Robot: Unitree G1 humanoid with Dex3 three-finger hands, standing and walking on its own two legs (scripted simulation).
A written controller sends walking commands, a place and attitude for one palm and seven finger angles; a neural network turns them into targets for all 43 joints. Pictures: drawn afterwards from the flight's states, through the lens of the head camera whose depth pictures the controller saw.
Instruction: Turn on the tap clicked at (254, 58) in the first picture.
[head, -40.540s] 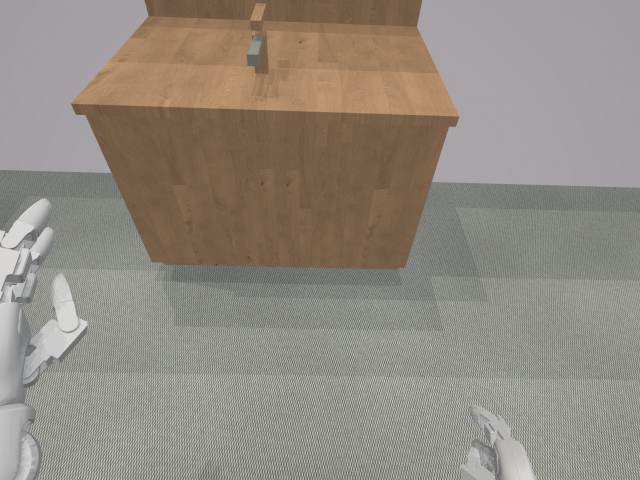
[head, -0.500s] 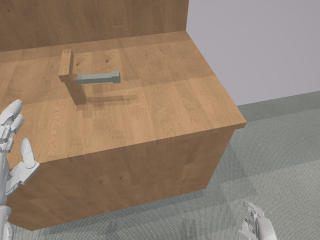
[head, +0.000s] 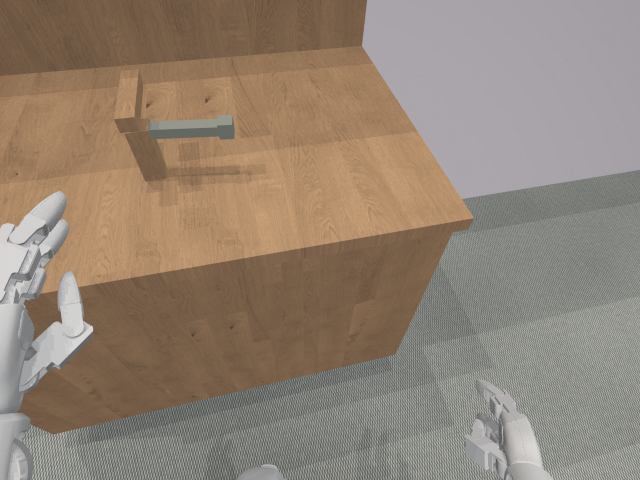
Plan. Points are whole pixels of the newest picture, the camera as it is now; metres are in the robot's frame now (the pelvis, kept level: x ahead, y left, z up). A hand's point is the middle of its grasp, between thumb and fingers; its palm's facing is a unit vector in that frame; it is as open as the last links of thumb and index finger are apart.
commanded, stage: step back with the hand held close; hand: left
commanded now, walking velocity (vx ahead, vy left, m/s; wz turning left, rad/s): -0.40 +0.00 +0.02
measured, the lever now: (226, 127) +0.62 +0.19 +0.08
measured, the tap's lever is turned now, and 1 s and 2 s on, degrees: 83 83 83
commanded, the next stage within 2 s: stop stepping back and stand still in 0.26 s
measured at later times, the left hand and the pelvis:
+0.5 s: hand out of the picture +0.06 +0.21 +0.17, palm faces +0.31 -0.86 -0.41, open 7.5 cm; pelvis -0.15 -0.02 +0.01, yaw -2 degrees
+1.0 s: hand out of the picture -0.02 +0.21 +0.17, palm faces +0.42 -0.83 -0.37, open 7.5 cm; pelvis -0.22 -0.03 +0.00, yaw +2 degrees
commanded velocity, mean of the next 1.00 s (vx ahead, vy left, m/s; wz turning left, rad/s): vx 0.02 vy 0.04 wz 0.00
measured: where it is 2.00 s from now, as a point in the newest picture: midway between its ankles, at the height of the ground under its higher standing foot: outside the picture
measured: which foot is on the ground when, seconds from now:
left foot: up 0.00-0.06, down 0.08-0.42, up 0.44-0.64, down 0.66-0.84, up 0.86-1.00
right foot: down 0.00-0.10, up 0.12-0.38, down 0.40-1.00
